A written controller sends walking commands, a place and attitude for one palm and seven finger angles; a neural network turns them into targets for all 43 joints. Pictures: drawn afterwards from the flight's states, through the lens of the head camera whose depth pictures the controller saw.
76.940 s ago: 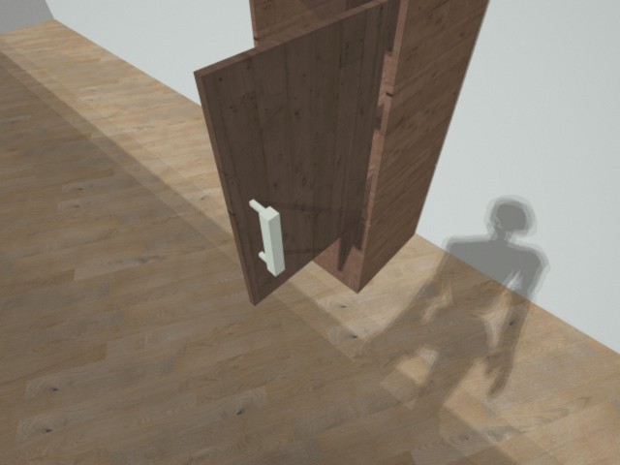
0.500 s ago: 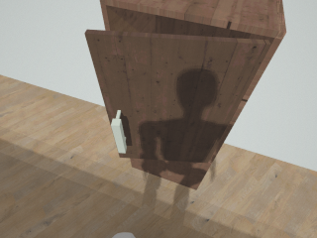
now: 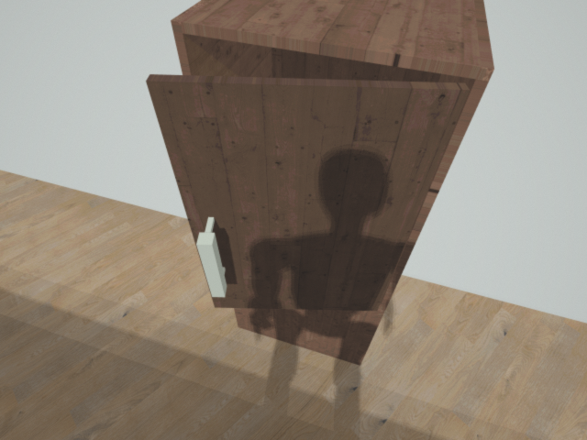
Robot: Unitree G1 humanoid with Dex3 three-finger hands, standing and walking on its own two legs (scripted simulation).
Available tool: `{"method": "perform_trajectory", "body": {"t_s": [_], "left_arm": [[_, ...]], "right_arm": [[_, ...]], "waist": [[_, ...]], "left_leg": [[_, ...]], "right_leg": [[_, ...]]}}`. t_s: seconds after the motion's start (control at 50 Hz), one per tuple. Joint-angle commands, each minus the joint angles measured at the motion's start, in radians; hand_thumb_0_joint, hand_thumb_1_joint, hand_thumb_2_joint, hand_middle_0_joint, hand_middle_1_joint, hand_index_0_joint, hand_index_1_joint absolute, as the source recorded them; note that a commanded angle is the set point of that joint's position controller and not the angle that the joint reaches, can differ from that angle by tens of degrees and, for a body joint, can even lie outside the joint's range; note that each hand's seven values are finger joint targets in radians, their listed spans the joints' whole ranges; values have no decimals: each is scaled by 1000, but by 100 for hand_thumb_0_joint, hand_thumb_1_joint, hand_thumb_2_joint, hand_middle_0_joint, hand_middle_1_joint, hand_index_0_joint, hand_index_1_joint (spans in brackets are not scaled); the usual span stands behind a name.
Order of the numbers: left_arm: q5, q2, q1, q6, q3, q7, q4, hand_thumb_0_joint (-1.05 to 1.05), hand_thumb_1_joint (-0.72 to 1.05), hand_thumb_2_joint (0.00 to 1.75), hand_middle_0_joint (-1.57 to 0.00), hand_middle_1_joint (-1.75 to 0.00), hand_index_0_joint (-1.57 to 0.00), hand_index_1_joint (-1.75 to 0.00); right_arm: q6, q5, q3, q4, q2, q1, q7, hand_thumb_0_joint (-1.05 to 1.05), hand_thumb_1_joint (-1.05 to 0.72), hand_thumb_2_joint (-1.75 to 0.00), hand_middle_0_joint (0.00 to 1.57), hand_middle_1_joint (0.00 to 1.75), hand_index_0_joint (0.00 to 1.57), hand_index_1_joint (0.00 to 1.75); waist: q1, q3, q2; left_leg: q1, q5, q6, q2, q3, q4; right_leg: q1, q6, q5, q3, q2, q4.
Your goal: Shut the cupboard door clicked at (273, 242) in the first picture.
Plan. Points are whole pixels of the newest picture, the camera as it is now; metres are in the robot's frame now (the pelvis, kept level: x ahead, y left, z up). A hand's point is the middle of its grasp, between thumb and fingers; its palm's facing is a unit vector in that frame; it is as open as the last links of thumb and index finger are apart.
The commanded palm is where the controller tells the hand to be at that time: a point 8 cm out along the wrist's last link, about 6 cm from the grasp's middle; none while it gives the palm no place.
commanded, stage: come to a stop and stand still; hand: left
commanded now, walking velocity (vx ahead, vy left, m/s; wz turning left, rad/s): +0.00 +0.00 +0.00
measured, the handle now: (215, 258) +0.45 +0.17 -0.08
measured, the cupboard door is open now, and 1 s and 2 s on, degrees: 17 17 17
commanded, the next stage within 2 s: look again from close up in 0.62 s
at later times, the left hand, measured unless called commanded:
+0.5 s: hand out of the picture +0.03 +0.20 -0.17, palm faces -0.01 -0.98 -0.22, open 7.3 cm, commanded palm none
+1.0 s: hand out of the picture +0.04 +0.20 -0.16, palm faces +0.00 -0.97 -0.23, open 7.3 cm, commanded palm none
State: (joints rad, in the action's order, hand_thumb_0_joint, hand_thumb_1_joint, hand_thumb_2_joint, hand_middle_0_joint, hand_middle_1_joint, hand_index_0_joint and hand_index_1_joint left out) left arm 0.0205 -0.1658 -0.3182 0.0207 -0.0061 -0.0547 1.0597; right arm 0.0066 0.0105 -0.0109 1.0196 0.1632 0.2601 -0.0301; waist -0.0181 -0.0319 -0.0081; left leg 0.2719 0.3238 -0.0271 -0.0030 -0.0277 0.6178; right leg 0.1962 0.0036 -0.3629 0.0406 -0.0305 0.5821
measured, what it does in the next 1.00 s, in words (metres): stands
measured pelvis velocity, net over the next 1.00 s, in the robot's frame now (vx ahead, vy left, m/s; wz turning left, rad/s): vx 0.02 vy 0.01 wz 0.00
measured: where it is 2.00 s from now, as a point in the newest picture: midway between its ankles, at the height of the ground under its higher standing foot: outside the picture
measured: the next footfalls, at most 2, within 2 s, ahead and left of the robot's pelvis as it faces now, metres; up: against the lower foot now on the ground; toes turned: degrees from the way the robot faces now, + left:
none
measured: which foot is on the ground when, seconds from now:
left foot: down 0.00-1.00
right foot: down 0.00-1.00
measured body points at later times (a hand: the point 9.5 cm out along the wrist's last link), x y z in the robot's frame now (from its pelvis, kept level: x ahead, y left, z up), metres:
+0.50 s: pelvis +0.01 +0.01 +0.01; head +0.03 +0.02 +0.46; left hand +0.04 +0.25 -0.15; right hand +0.04 -0.22 -0.15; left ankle +0.01 +0.10 -0.73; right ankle -0.03 -0.12 -0.73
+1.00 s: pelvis +0.02 +0.01 +0.01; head +0.04 +0.02 +0.46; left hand +0.04 +0.25 -0.14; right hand +0.06 -0.23 -0.14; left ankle +0.01 +0.10 -0.73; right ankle -0.03 -0.12 -0.73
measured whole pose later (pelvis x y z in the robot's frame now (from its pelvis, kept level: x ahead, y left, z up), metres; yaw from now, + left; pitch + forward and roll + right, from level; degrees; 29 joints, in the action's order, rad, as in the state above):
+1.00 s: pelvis +0.02 +0.01 +0.01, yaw +0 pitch +0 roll +0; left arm 0.02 -0.20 -0.23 0.01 0.00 -0.04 1.09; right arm 0.02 0.01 0.00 1.11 0.19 0.20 -0.03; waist 0.00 -0.04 0.02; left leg 0.18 0.25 -0.05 -0.05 -0.04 0.44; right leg 0.12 -0.02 -0.32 0.05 0.01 0.45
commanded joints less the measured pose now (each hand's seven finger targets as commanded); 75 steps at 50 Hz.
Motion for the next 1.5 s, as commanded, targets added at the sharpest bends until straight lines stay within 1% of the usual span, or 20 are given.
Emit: {"method": "perform_trajectory", "body": {"t_s": [0.0,0.02,0.12,0.24,0.38,0.58,0.9,1.04,1.26,1.28,1.3,1.32,1.34,1.36,1.38,1.4,1.42,1.44,1.46,1.48], "left_arm": [[-4,-101,-21,-2,11,3,-65,0,90,90,-20,-30,-20,-30],[-3,-99,-22,-4,10,6,-67,0,90,90,-20,-30,-20,-30],[-2,-113,-15,-4,14,13,-76,0,90,90,-20,-30,-20,-30],[-4,-125,-2,5,17,13,-65,0,90,90,-20,-30,-20,-30],[-7,-136,10,2,18,10,-38,0,90,90,-20,-30,-20,-30],[-5,-136,23,-2,18,10,-12,0,90,90,-20,-30,-20,-30],[-5,-155,43,3,23,13,2,0,90,90,-20,-30,-20,-30],[-4,-158,48,2,22,16,5,0,90,90,-20,-30,-20,-30],[-6,-168,58,6,24,16,9,0,90,90,-20,-30,-20,-30],[7,-124,-35,28,15,-27,27,0,90,90,-20,-30,-20,-30],[-93,-795,830,294,539,-57,-1563,0,90,90,-20,-30,-20,-30],[-123,-226,74,214,80,-58,-1192,0,90,90,-22,-32,-22,-32],[-199,12,-167,82,16,-60,-1175,0,90,90,-24,-34,-24,-34],[-165,-64,11,99,63,-52,-1115,0,90,90,-25,-36,-25,-36],[-179,-48,32,131,88,-21,-1040,0,90,90,-27,-38,-27,-38],[-187,-68,-18,187,144,17,-908,0,90,90,-29,-40,-29,-40],[-212,-71,-140,268,199,65,-797,0,90,90,-31,-42,-31,-42],[-239,-60,-229,353,217,138,-723,0,90,90,-33,-44,-33,-44],[-273,-58,-256,445,234,212,-746,0,90,90,-35,-46,-35,-46],[-311,-68,-292,537,261,291,-740,0,90,90,-36,-48,-36,-48]], "right_arm": [[15,3,-6,-54,94,27,8,0,-90,-90,20,30,20,30],[14,5,-8,-56,102,23,10,0,-90,-90,20,30,20,30],[21,8,-9,-48,120,29,11,0,-90,-90,20,30,20,30],[38,2,-5,-22,115,37,4,0,-90,-90,20,30,20,30],[37,1,-6,11,126,32,-3,0,-90,-90,20,30,20,30],[34,0,-9,35,132,6,-5,0,-90,-90,20,30,20,30],[36,0,-11,52,151,-25,-5,0,-90,-90,20,30,20,30],[34,0,-10,60,148,-38,-3,0,-90,-90,20,30,20,30],[36,0,-8,72,160,-36,-4,0,-90,-90,20,30,20,30],[39,-10,-8,11,162,-45,2,0,-90,-90,20,30,20,30],[227,-29,-57,-237,355,103,-86,0,-90,-90,20,30,20,30],[320,-83,4,-257,235,-6,-113,0,-90,-90,20,30,20,30],[356,-68,-6,-282,186,-57,-92,0,-90,-90,20,30,20,30],[366,-56,-26,-270,176,-32,-48,0,-90,-90,20,30,20,30],[366,-36,-56,-315,187,-50,-21,0,-90,-90,20,30,20,30],[366,-31,-65,-339,200,-53,-7,0,-90,-90,20,30,20,30],[360,-25,-67,-374,197,-71,0,0,-90,-90,20,30,20,30],[358,-29,-65,-404,195,-74,14,0,-90,-90,20,30,20,30],[353,-27,-66,-447,201,-95,26,0,-90,-90,20,30,20,30],[350,-24,-73,-474,201,-124,26,0,-90,-90,20,30,20,30]], "waist": [[15,-104,8],[17,-111,22],[21,-68,-11],[23,14,15],[18,27,9],[21,1,4],[23,23,14],[26,-9,17],[25,17,20],[27,42,-8],[-124,425,-30],[-31,522,-376],[0,430,-354],[-30,217,-161],[-26,40,-89],[-21,-32,21],[4,-22,181],[33,16,155],[51,100,187],[64,141,310]], "left_leg": [[49,-27,-31,93,146,-212],[51,28,-29,88,148,-231],[22,36,-32,92,156,-273],[-65,-241,-34,89,119,-220],[-117,-360,-27,93,103,-203],[-131,-346,-27,95,102,-225],[-161,-382,-24,97,104,-239],[-143,-314,-23,96,108,-266],[-160,-360,-17,99,107,-268],[-171,-639,10,120,68,-62],[-501,-730,5,59,129,-36],[-632,-858,9,101,155,-80],[-408,-812,46,85,146,-133],[-171,-641,43,70,119,-166],[11,-426,53,44,120,-89],[168,-195,59,14,112,5],[302,-38,52,-11,97,90],[373,-27,59,-38,78,155],[430,-59,56,-44,64,232],[543,-40,50,-55,53,337]], "right_leg": [[86,19,7,64,66,-148],[100,19,-29,71,69,-159],[72,16,20,58,75,-150],[11,12,201,58,98,-143],[-5,9,287,57,109,-136],[1,3,272,55,114,-156],[-24,4,319,54,128,-179],[-15,5,269,59,126,-203],[-36,7,314,60,132,-205],[-1,-18,585,70,147,-167],[36,-11,637,-103,43,155],[233,-22,144,-135,-8,305],[185,-8,28,-128,13,437],[302,-10,5,-112,29,342],[354,1,-6,-125,42,216],[392,11,27,-138,46,118],[442,12,-43,-128,49,84],[446,29,-58,-89,60,112],[460,33,5,-68,59,192],[459,2,97,37,88,229]]}}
